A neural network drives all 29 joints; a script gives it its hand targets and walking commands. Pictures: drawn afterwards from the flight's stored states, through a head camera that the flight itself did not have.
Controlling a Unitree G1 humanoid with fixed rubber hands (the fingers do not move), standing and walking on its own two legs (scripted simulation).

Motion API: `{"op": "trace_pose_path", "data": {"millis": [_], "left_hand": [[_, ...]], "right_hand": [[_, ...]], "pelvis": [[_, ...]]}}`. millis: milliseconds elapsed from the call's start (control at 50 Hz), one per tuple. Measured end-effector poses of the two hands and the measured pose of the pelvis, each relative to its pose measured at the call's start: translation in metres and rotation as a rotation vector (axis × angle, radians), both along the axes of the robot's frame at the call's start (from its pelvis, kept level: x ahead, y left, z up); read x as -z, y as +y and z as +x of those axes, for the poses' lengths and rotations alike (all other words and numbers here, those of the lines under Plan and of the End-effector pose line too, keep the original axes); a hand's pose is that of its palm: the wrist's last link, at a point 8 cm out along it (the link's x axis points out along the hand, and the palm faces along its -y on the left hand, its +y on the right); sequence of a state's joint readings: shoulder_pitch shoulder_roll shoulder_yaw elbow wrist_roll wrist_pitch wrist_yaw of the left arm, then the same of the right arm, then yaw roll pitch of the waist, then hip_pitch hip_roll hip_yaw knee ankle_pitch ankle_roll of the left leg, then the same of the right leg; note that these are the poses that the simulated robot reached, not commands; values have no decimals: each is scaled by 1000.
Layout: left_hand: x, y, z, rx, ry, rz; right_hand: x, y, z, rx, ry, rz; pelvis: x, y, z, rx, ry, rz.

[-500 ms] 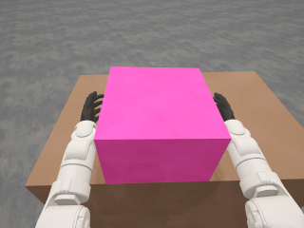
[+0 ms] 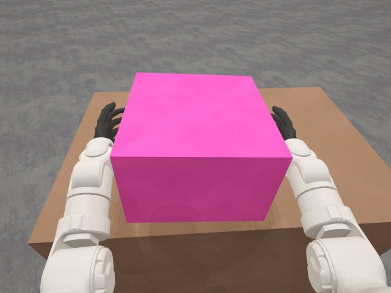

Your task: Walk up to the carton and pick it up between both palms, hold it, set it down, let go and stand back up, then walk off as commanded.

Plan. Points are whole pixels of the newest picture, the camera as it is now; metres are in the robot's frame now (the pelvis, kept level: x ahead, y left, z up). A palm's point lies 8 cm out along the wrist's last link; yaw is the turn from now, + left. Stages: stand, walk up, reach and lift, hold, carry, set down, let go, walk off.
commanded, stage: reach and lift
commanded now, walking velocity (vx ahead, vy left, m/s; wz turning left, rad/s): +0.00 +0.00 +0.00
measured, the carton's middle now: (195, 141) +0.42 +0.01 +0.11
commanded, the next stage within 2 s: hold in 0.84 s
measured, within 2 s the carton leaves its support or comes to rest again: neither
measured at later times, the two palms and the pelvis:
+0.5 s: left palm (93, 128) +0.37 +0.20 +0.20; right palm (292, 125) +0.38 -0.18 +0.19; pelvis -0.01 +0.00 +0.00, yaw +0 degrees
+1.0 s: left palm (99, 123) +0.38 +0.19 +0.20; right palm (295, 126) +0.38 -0.18 +0.19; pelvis +0.00 +0.00 +0.00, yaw +0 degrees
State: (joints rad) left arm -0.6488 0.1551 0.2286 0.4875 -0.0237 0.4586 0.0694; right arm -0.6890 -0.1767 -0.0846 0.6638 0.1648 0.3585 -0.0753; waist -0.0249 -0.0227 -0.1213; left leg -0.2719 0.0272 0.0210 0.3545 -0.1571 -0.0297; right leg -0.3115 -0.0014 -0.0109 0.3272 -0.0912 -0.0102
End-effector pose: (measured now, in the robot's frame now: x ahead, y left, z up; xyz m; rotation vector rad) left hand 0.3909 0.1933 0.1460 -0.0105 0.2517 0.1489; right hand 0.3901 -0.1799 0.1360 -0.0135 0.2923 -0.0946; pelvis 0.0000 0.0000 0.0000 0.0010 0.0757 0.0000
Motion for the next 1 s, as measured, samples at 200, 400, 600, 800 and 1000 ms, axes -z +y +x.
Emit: {"op": "trace_pose_path", "data": {"millis": [200, 400, 600, 800, 1000], "left_hand": [[-29, -12, -7, 16, -61, 43], [-40, -4, -22, -8, -60, 13], [-52, 7, -18, -35, -74, -14], [-41, -2, -5, -5, -37, -14], [-52, -3, -10, -1, -51, -5]], "right_hand": [[-21, -11, -13, 24, -63, 26], [-40, -4, -18, 3, -61, 30], [-57, 7, -3, -20, -73, 46], [-42, -2, -3, 9, -36, 47], [-50, -3, -9, 13, -51, 42]], "pelvis": [[-1, -1, 5, 2, -21, -3], [0, -3, -6, 3, -52, -2], [0, -2, -7, 2, -53, -1], [-1, 0, -4, 1, -48, -3], [-1, -1, -2, 2, -46, -3]]}}
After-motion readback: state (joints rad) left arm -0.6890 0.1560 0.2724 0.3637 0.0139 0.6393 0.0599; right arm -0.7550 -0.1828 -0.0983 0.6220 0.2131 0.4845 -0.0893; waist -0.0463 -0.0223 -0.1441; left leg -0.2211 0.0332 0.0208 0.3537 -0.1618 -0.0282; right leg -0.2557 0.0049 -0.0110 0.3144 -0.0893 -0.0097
